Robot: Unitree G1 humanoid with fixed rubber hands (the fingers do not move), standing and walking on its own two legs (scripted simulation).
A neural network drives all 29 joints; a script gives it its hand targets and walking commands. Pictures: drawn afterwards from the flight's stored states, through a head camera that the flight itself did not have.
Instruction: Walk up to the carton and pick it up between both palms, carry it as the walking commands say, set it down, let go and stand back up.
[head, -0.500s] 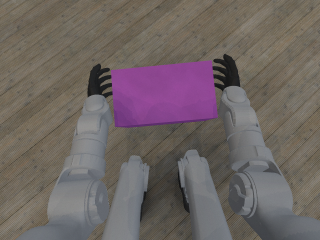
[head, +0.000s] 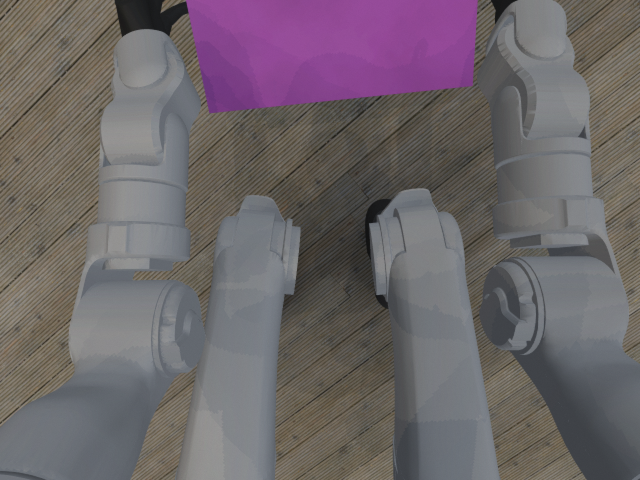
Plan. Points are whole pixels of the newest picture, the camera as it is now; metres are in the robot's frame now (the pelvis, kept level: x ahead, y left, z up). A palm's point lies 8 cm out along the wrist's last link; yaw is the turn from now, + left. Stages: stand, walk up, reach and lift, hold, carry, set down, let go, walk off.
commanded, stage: set down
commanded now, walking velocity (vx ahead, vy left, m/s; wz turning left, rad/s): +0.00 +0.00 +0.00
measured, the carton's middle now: (331, 23) +0.53 -0.01 -0.21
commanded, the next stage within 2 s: none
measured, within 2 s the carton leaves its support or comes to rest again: rests again in 1.52 s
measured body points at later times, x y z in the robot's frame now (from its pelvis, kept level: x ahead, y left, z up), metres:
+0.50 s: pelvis +0.00 +0.00 -0.06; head +0.36 -0.01 +0.20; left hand +0.54 +0.15 -0.21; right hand +0.56 -0.18 -0.20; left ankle +0.13 +0.12 -0.42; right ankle +0.17 -0.12 -0.42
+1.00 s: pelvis +0.03 +0.00 -0.10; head +0.39 +0.01 +0.16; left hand +0.55 +0.16 -0.29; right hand +0.58 -0.18 -0.27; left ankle +0.13 +0.12 -0.42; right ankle +0.17 -0.12 -0.42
